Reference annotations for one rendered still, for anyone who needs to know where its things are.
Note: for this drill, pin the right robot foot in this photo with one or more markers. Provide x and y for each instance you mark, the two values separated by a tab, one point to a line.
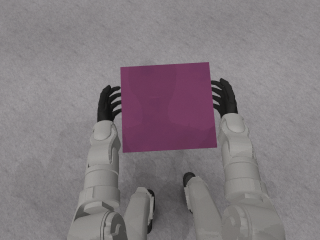
186	178

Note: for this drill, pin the left robot forearm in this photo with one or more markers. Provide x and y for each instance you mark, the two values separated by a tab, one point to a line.
100	192

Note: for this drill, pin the carton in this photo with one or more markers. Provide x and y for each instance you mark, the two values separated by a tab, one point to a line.
167	107

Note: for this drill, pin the robot left hand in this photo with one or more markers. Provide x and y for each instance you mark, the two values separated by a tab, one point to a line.
105	108

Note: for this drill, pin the left robot upper arm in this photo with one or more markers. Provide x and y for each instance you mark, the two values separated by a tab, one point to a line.
107	225

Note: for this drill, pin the right robot forearm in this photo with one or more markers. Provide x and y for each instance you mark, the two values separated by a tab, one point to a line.
242	178

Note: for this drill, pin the robot right hand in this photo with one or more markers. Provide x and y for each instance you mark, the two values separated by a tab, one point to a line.
227	101

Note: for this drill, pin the right robot upper arm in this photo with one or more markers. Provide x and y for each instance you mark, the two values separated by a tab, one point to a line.
242	221

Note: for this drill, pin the right robot shin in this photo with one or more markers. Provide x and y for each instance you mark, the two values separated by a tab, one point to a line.
196	179

